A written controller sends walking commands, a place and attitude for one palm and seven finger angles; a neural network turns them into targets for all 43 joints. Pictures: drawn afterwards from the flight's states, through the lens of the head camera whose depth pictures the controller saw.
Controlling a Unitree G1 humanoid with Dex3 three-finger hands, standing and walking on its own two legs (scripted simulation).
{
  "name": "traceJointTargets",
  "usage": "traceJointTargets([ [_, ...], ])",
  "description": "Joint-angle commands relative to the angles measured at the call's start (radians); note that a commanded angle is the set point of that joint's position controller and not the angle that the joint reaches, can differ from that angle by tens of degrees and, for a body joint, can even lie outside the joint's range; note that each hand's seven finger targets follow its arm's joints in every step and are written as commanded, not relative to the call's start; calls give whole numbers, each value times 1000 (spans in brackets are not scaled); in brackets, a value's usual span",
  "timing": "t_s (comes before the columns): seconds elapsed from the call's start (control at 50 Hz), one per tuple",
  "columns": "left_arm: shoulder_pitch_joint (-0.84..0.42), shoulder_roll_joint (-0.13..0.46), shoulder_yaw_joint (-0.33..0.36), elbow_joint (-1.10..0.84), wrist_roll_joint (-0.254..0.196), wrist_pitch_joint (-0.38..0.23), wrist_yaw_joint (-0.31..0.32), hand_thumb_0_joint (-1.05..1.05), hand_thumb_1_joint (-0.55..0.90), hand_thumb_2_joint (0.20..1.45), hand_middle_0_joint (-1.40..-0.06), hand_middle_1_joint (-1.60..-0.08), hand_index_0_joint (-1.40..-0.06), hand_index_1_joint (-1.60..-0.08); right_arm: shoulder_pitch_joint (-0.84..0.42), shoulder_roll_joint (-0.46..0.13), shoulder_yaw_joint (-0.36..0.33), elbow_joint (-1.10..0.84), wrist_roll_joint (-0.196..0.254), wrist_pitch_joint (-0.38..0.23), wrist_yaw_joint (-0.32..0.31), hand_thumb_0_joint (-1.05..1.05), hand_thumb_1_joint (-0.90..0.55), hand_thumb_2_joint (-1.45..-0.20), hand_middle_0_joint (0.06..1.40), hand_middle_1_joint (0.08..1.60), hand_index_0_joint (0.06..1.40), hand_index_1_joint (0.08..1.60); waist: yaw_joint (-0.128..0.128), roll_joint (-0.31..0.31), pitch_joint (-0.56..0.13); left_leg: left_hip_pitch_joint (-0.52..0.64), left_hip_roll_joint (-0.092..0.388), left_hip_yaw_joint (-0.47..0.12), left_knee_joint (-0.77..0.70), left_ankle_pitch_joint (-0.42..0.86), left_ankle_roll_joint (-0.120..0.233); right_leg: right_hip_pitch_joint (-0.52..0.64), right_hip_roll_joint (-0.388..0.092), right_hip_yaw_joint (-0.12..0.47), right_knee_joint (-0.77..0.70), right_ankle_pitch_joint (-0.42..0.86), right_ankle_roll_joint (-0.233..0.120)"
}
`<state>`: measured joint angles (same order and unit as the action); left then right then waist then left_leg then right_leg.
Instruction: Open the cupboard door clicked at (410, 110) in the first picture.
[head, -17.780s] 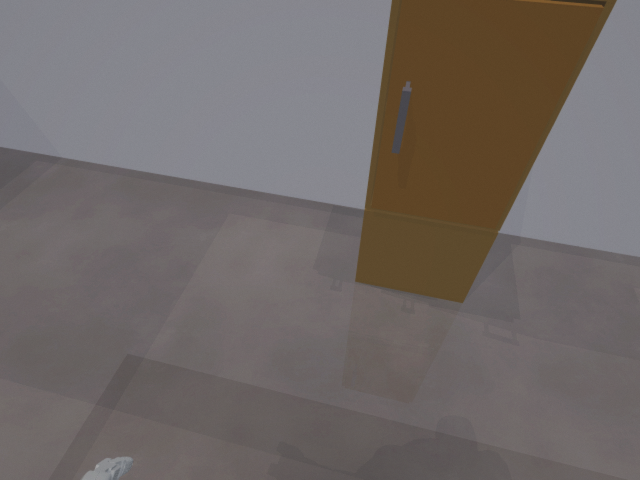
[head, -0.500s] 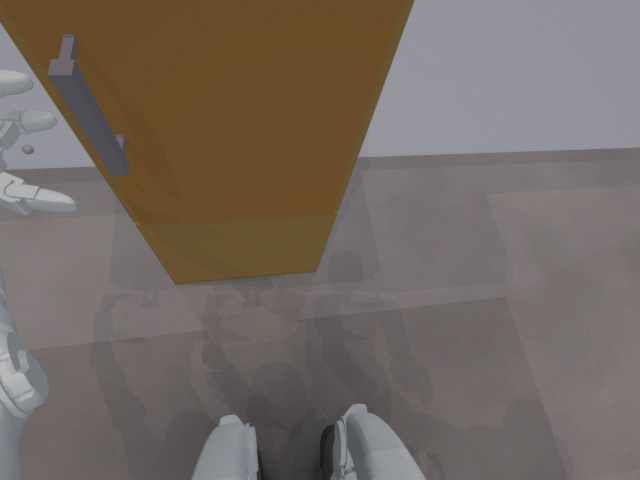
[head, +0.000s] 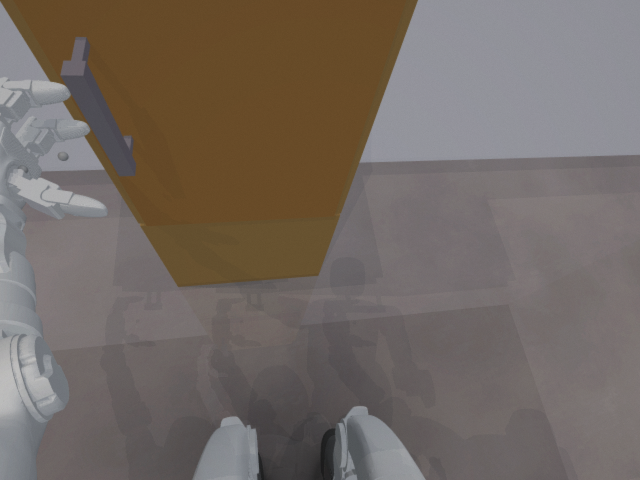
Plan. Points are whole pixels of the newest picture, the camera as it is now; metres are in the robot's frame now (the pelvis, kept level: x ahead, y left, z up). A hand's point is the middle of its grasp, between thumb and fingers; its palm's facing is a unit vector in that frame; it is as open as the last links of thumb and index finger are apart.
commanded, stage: slide the fingers in behind the handle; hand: left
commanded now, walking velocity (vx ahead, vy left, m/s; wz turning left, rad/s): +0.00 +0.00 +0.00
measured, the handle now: (106, 114) +0.53 +0.23 +0.06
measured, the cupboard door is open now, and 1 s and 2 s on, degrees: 0 0 0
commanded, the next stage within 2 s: close the thumb around the handle in 1.20 s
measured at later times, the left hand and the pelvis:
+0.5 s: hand (103, 150) +0.48 +0.23 +0.06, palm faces +0.07 -1.00 -0.03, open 13.9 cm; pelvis +0.01 -0.01 +0.00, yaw +0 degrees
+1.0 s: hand (125, 153) +0.48 +0.21 +0.06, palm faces +0.07 -1.00 -0.02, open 14.0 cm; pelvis +0.01 -0.01 +0.00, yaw +1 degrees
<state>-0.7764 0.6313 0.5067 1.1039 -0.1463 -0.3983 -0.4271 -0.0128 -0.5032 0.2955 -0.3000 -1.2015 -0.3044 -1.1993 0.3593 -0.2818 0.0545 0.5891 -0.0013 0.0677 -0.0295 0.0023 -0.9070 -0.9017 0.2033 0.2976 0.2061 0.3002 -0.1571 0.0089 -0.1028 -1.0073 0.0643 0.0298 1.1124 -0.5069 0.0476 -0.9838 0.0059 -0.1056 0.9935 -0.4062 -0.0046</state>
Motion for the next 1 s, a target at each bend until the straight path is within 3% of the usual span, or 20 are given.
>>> traceJointTargets([
  [0.0, -386, 285, 21, -217, -15, -69, 35, 0, -500, 300, -300, -1200, -300, -1200, 160, -192, -75, -43, -1, -11, -7, 0, -900, -900, 200, 300, 200, 300, 6, 181, -445, 416, -15, -109, -153, 446, -33, 159, 46, 42, -80, 211, -19],
  [0.04, -395, 235, -17, -204, -12, -68, 40, 0, -500, 300, -300, -1200, -300, -1200, 160, -188, -77, -37, 0, -12, -7, 0, -900, -900, 200, 300, 200, 300, -2, 187, -440, 431, -14, -112, -158, 450, -39, 139, 42, 39, -83, 205, -17],
  [0.12, -380, 195, -33, -230, -17, -75, 48, 0, -500, 300, -300, -1200, -300, -1200, 168, -186, -82, -30, -5, -13, -1, 0, -900, -900, 200, 300, 200, 300, 4, 191, -488, 483, -11, -118, -155, 516, -45, 139, 43, 37, -83, 226, -17],
  [0.14, -355, 203, -23, -206, -16, -71, 52, 0, -500, 300, -300, -1200, -300, -1200, 168, -186, -82, -30, -3, -11, -2, 0, -900, -900, 200, 300, 200, 300, 12, 171, -476, 463, -12, -115, -157, 505, -44, 151, 43, 38, -83, 226, -18],
  [0.18, -373, 177, -41, -188, -17, -64, 64, 0, -500, 300, -300, -1200, -300, -1200, 163, -181, -79, -29, -1, -11, -1, 0, -900, -900, 200, 300, 200, 300, 0, 126, -435, 406, -17, -108, -160, 451, -35, 166, 41, 41, -86, 224, -15],
  [0.2, -394, 150, -61, -179, -18, -65, 68, 0, -500, 300, -300, -1200, -300, -1200, 164, -178, -77, -28, -2, -12, -1, 0, -900, -900, 200, 300, 200, 300, -10, 137, -413, 399, -20, -107, -159, 441, -34, 152, 40, 41, -85, 219, -16],
  [0.22, -395, 196, -23, -181, -11, -67, 78, 0, -500, 300, -300, -1200, -300, -1200, 168, -182, -79, -26, -4, -10, -2, 0, -900, -900, 200, 300, 200, 300, 3, 130, -429, 393, -19, -106, -159, 445, -35, 170, 39, 43, -80, 227, -16],
  [0.3, -384, 243, 17, -225, 6, -94, 109, 0, -500, 300, -300, -1200, -300, -1200, 167, -176, -80, -43, -7, -11, 2, 0, -900, -900, 200, 300, 200, 300, 21, 138, -489, 384, -27, -93, -145, 471, -31, 225, 38, 57, -68, 271, -16],
  [0.4, -413, 160, -50, -259, 7, -119, 116, 0, -500, 300, -300, -1200, -300, -1200, 160, -167, -81, -35, -9, -13, 8, 0, -900, -900, 200, 300, 200, 300, 5, 178, -493, 436, -22, -95, -143, 492, -35, 197, 41, 54, -70, 272, -17],
  [0.44, -393, 180, -29, -231, 1, -108, 113, 0, -500, 300, -300, -1200, -300, -1200, 161, -172, -84, -26, -5, -11, 6, 0, -900, -900, 200, 300, 200, 300, 6, 143, -490, 406, -23, -88, -142, 469, -32, 222, 41, 59, -76, 281, -13],
  [0.48, -383, 154, -43, -217, -7, -93, 109, 0, -500, 300, -300, -1200, -300, -1200, 158, -169, -84, -30, -1, -11, 4, 0, -900, -900, 200, 300, 200, 300, 2, 119, -482, 371, -30, -78, -147, 443, -25, 259, 38, 66, -85, 295, -10],
  [0.52, -382, 149, -47, -221, -10, -86, 105, 0, -500, 300, -300, -1200, -300, -1200, 159, -167, -82, -27, -1, -11, 4, 0, -900, -900, 200, 300, 200, 300, 6, 145, -486, 379, -31, -74, -144, 466, -25, 258, 37, 68, -82, 317, -11],
  [0.56, -326, 181, -16, -197, -5, -79, 109, 0, -500, 300, -300, -1200, -300, -1200, 162, -168, -82, -33, -1, -8, 3, 0, -900, -900, 200, 300, 200, 300, 23, 110, -478, 347, -33, -70, -149, 457, -23, 290, 37, 70, -83, 324, -11],
  [0.58, -358, 146, -52, -220, -5, -81, 111, 0, -500, 300, -300, -1200, -300, -1200, 154, -162, -81, -36, 1, -9, 4, 0, -900, -900, 200, 300, 200, 300, 6, 111, -463, 333, -35, -64, -149, 435, -19, 287, 35, 74, -87, 322, -8],
  [0.7, -359, 125, -54, -262, -12, -109, 124, 0, -500, 300, -300, -1200, -300, -1200, 156, -159, -87, -33, -5, -15, 9, 0, -900, -900, 200, 300, 200, 300, 13, 144, -499, 379, -34, -67, -137, 484, -22, 281, 38, 73, -76, 351, -15],
  [0.76, -388, 86, -89, -206, -7, -99, 131, 0, -500, 300, -300, -1200, -300, -1200, 148, -157, -84, -22, -1, -15, 10, 0, -900, -900, 200, 300, 200, 300, -6, 115, -429, 338, -34, -70, -147, 416, -24, 254, 35, 70, -84, 299, -10],
  [0.82, -383, 120, -62, -236, 5, -105, 144, 0, -500, 300, -300, -1200, -300, -1200, 154, -161, -88, -28, -4, -16, 11, 0, -900, -900, 200, 300, 200, 300, 15, 144, -489, 372, -36, -73, -146, 448, -27, 265, 33, 72, -74, 313, -14],
  [0.9, -403, 127, -58, -224, 11, -114, 161, 0, -500, 300, -300, -1200, -300, -1200, 148, -158, -83, -28, -5, -20, 10, 0, -900, -900, 200, 300, 200, 300, 6, 129, -457, 353, -36, -74, -145, 421, -24, 254, 34, 70, -73, 295, -15],
  [0.94, -389, 170, -25, -205, 15, -114, 165, 0, -500, 300, -300, -1200, -300, -1200, 144, -162, -82, -31, -3, -19, 7, 0, -900, -900, 200, 300, 200, 300, 13, 103, -466, 317, -38, -67, -142, 398, -22, 281, 32, 80, -74, 296, -10],
  [0.98, -423, 157, -40, -198, 16, -111, 163, 0, -500, 300, -300, -1200, -300, -1200, 140, -160, -78, -32, -2, -23, 5, 0, -900, -900, 200, 300, 200, 300, 3, 100, -446, 289, -41, -64, -144, 363, -19, 284, 31, 84, -78, 278, -9],
])
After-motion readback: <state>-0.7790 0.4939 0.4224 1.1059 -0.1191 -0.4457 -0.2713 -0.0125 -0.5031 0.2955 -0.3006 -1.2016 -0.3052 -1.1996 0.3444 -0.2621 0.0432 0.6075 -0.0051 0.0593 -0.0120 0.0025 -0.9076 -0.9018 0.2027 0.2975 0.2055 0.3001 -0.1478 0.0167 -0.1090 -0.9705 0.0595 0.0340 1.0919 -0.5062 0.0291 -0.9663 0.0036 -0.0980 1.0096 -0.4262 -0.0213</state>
